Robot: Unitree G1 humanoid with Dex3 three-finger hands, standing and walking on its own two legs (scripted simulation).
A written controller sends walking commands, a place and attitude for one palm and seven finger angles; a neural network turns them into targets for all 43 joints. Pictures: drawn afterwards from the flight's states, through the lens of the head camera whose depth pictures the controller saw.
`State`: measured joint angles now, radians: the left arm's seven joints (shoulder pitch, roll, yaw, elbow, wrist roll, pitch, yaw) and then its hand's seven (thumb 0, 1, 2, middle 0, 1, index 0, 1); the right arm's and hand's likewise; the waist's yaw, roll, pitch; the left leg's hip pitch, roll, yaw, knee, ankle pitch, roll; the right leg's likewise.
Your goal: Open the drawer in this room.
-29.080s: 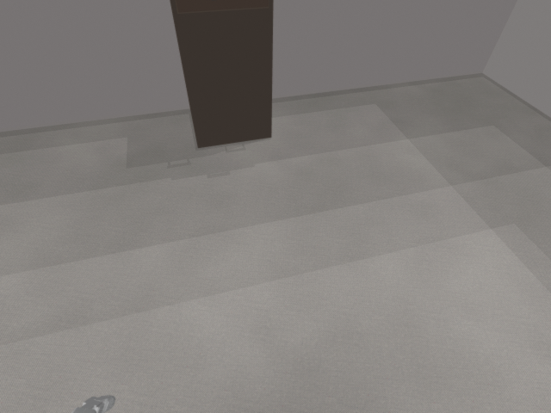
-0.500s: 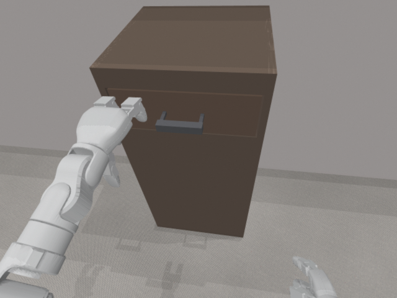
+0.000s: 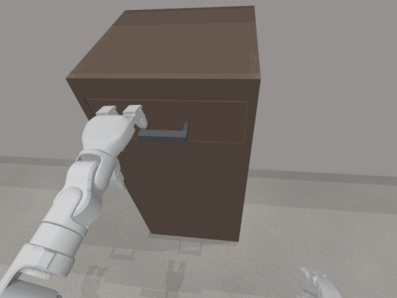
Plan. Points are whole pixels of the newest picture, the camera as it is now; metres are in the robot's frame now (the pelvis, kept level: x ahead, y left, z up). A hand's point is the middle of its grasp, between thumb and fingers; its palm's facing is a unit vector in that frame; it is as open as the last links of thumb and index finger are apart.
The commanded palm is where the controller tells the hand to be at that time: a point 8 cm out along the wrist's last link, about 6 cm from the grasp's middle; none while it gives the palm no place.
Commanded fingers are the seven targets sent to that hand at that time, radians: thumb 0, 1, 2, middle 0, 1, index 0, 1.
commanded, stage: move the hooked fingers above the handle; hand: left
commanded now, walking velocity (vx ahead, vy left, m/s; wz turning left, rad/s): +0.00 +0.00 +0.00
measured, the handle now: (164, 130) +0.50 +0.15 +0.04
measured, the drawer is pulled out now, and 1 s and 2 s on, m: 0.00 0.00 0.00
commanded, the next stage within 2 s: none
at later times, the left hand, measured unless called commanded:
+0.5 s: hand (149, 137) +0.43 +0.16 +0.09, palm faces -0.04 -0.04 -1.00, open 13.8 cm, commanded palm +0.41 +0.16 +0.16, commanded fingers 0.00 -0.50 0.30 -0.30 -1.20 -0.30 -1.20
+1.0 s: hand (149, 131) +0.44 +0.16 +0.10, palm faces -0.01 -0.03 -1.00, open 13.8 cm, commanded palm +0.41 +0.16 +0.16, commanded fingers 0.00 -0.50 0.30 -0.30 -1.20 -0.30 -1.20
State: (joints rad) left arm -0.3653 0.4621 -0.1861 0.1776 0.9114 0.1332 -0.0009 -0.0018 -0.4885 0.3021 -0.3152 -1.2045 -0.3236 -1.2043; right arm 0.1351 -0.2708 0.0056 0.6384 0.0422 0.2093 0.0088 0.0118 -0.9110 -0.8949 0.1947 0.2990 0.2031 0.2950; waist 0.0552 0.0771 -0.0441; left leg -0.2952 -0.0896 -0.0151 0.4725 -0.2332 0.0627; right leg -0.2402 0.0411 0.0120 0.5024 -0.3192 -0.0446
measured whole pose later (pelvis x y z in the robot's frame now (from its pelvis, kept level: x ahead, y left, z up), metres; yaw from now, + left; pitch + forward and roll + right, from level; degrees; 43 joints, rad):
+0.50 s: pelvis +0.01 -0.02 -0.01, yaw +0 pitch +7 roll +1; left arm -0.58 0.44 -0.23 0.49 0.93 0.11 0.00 0.00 -0.49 0.30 -0.31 -1.20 -0.32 -1.20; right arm 0.20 -0.27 -0.01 0.64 0.05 0.23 -0.03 0.01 -0.91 -0.89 0.20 0.30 0.20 0.30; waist 0.00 0.05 -0.07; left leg -0.38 -0.07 -0.02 0.54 -0.28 0.04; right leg -0.32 0.06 0.01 0.56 -0.36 -0.07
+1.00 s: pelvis +0.01 -0.02 -0.01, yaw -1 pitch +8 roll +1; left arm -0.62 0.41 -0.20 0.60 0.96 0.15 0.05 0.00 -0.49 0.30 -0.33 -1.22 -0.32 -1.20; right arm 0.24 -0.26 -0.02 0.64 0.05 0.24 -0.03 0.01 -0.91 -0.89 0.20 0.30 0.20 0.30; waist -0.02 0.06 -0.11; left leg -0.39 -0.07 0.01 0.53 -0.28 0.05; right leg -0.34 0.07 0.03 0.56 -0.35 -0.07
